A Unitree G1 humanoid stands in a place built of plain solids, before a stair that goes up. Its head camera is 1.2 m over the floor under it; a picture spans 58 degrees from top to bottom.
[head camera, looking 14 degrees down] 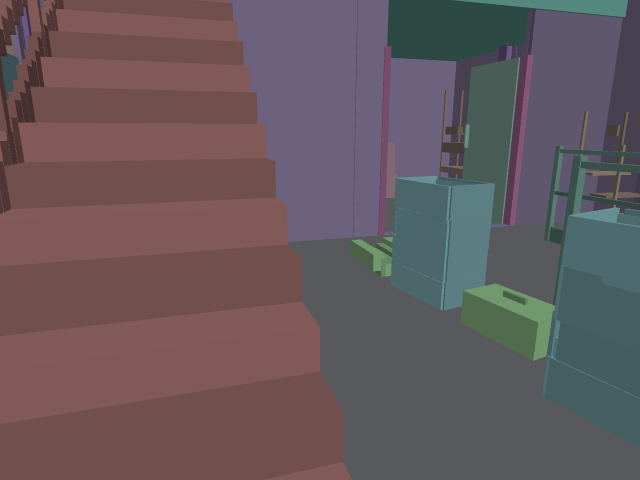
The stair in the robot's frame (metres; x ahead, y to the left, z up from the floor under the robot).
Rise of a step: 0.18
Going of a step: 0.25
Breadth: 1.18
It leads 17 degrees to the left of straight ahead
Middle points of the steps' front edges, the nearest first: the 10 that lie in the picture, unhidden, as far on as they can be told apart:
1.00 0.49 0.36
1.24 0.56 0.53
1.48 0.63 0.71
1.71 0.71 0.89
1.95 0.78 1.07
2.19 0.85 1.24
2.43 0.92 1.42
2.67 1.00 1.60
2.90 1.07 1.78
3.14 1.14 1.95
